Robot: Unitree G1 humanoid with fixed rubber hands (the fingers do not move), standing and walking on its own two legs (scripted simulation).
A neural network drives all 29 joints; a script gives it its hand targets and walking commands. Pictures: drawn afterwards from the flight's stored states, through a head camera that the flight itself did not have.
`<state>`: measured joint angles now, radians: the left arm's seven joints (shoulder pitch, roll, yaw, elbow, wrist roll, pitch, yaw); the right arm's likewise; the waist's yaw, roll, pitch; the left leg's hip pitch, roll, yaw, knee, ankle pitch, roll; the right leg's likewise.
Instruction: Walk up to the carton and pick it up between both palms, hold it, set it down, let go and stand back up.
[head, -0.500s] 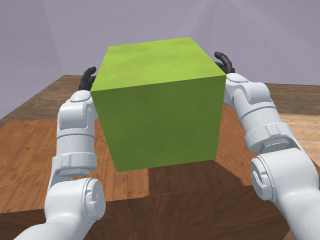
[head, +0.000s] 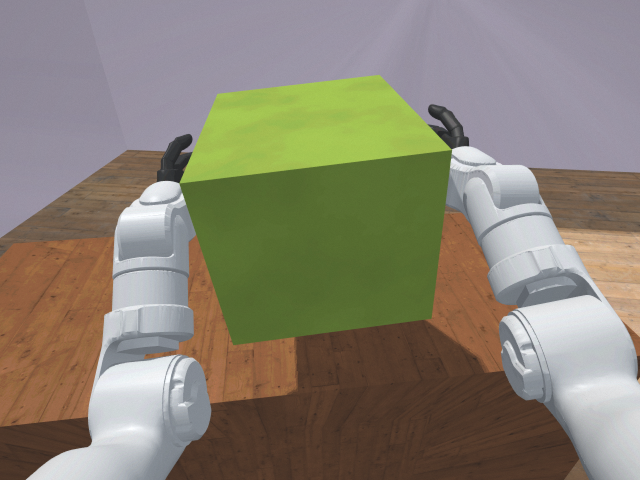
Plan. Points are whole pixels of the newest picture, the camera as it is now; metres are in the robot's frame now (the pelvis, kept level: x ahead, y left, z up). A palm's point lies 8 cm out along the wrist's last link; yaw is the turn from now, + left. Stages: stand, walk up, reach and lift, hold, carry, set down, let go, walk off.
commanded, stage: hold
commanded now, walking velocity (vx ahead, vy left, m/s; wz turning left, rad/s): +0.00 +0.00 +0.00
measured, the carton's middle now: (314, 195) +0.40 +0.00 +0.24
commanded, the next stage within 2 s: none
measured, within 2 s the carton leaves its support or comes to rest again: neither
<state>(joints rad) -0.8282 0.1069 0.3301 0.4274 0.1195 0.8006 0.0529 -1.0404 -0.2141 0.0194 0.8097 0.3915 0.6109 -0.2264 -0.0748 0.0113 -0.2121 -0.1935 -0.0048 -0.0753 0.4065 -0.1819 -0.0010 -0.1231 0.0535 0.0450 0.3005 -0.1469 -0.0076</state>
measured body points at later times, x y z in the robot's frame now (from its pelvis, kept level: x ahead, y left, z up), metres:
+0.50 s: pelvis +0.00 +0.00 +0.00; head -0.09 +0.02 +0.44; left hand +0.38 +0.17 +0.26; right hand +0.39 -0.16 +0.29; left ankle +0.02 +0.11 -0.75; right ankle +0.01 -0.12 -0.75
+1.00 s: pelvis +0.00 +0.00 +0.00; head -0.10 +0.01 +0.44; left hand +0.38 +0.17 +0.26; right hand +0.38 -0.16 +0.29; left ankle +0.02 +0.11 -0.75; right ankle +0.01 -0.12 -0.75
